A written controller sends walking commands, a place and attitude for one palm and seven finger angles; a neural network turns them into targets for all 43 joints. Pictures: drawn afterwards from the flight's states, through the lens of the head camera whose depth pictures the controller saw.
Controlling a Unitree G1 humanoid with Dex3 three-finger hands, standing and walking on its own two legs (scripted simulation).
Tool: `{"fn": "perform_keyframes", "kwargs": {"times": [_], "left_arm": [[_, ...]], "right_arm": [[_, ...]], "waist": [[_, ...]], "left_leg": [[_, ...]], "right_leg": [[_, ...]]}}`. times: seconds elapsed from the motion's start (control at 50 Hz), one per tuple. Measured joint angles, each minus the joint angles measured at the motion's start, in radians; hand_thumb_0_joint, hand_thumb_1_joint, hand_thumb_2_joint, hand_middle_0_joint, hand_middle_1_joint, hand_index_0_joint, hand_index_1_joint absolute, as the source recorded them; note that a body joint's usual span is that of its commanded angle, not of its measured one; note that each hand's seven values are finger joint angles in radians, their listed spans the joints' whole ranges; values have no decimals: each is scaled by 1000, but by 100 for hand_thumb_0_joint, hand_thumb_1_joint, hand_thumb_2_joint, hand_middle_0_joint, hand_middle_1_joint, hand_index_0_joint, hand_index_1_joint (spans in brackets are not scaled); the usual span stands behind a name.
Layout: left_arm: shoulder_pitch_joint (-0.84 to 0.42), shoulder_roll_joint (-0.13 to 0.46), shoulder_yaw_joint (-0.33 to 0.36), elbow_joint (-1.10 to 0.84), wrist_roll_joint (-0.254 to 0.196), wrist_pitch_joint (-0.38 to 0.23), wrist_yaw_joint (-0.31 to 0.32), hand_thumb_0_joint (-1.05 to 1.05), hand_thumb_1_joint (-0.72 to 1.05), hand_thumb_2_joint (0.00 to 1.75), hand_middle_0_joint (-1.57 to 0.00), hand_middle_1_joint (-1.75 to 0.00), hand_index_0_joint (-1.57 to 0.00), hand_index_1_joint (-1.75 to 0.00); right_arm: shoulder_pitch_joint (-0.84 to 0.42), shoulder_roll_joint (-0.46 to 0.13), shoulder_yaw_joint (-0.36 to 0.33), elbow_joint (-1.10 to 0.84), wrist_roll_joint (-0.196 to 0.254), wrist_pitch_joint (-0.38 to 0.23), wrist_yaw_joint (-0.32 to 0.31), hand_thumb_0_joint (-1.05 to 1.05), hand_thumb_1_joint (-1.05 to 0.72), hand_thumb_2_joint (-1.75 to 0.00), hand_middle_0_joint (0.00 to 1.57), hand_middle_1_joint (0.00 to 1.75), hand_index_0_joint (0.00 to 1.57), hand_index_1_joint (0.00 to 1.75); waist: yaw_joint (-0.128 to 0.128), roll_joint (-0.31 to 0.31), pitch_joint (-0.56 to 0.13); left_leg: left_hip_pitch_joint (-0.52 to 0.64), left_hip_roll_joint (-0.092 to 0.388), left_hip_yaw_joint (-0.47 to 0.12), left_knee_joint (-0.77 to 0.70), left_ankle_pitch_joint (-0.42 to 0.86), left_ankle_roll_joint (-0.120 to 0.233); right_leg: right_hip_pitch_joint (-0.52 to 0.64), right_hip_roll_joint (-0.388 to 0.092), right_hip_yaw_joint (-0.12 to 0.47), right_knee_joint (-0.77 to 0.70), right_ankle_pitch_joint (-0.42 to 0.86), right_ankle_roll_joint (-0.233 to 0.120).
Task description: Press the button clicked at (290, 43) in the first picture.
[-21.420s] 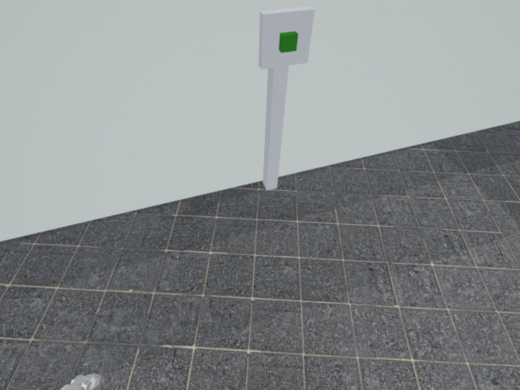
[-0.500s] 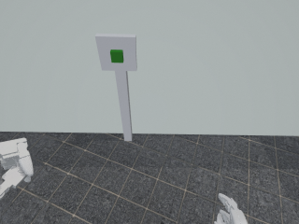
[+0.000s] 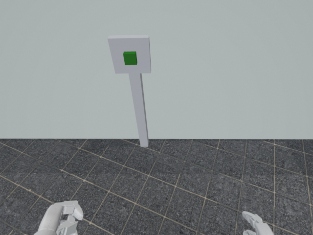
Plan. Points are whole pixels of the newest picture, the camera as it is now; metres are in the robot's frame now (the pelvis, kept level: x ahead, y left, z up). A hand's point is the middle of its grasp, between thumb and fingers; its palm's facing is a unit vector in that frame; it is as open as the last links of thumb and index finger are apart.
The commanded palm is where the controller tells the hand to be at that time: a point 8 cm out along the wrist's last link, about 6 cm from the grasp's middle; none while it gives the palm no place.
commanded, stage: let the arm hang, fingers relaxed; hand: left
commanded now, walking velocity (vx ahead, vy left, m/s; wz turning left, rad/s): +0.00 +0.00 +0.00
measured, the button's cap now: (130, 58) +0.84 +0.17 +0.02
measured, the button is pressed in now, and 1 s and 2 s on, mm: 0 0 0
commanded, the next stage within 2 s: stand and wait in 0.92 s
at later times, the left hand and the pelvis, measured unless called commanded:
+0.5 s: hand out of the picture -0.03 +0.21 -0.16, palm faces -0.01 -0.96 -0.28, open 6.4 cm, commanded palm none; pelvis -0.01 +0.00 +0.01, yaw +0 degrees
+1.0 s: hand out of the picture +0.04 +0.17 -0.16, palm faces -0.01 -0.97 -0.23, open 7.4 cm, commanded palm none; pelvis +0.00 -0.01 +0.02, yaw -1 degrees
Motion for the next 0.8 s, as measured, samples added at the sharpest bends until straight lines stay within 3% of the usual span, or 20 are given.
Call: {"fn": "perform_keyframes", "kwargs": {"times": [0.1,0.14,0.22,0.3,0.54,0.8], "left_arm": [[-7,-83,-75,342,-10,28,-9,1,91,90,-106,-125,-106,-125],[4,-107,-63,424,-26,20,11,1,90,90,-99,-118,-99,-119],[22,-85,-46,528,-26,3,9,1,90,90,-85,-103,-84,-106],[41,-71,-49,605,-25,-3,3,1,90,90,-71,-87,-70,-90],[6,-80,-44,656,-25,-11,10,0,90,90,-32,-43,-32,-44],[-68,-127,-51,630,-24,-28,11,0,90,90,-21,-30,-21,-31]], "right_arm": [[45,26,13,90,-9,33,-6,1,-90,-90,20,30,20,30],[74,42,15,135,-8,41,-11,1,-90,-90,20,30,20,30],[131,73,14,223,-8,56,-20,1,-90,-90,20,30,20,30],[162,94,9,278,-5,60,-25,1,-90,-90,20,30,20,30],[162,126,-1,321,-4,45,-31,1,-90,-90,20,30,20,30],[100,125,0,310,-3,27,-35,0,-90,-90,20,30,20,30]], "waist": [[-17,-51,53],[-12,-66,68],[8,-68,85],[10,-52,93],[-1,-25,73],[-6,-30,50]], "left_leg": [[41,8,0,-57,34,-6],[52,12,-5,-84,52,-9],[66,19,-19,-120,76,-15],[80,21,-18,-141,87,-15],[101,13,-2,-164,96,-9],[127,12,3,-191,99,-13]], "right_leg": [[38,10,1,-55,36,-5],[54,16,-4,-92,57,-8],[82,26,-17,-151,90,-15],[98,29,-16,-179,106,-15],[102,20,-1,-173,104,-10],[118,18,6,-182,99,-10]]}}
